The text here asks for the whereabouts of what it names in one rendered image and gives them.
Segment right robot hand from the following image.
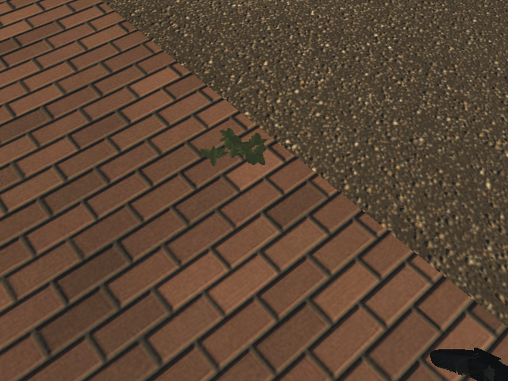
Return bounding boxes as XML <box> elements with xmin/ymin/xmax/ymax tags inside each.
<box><xmin>430</xmin><ymin>348</ymin><xmax>508</xmax><ymax>381</ymax></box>

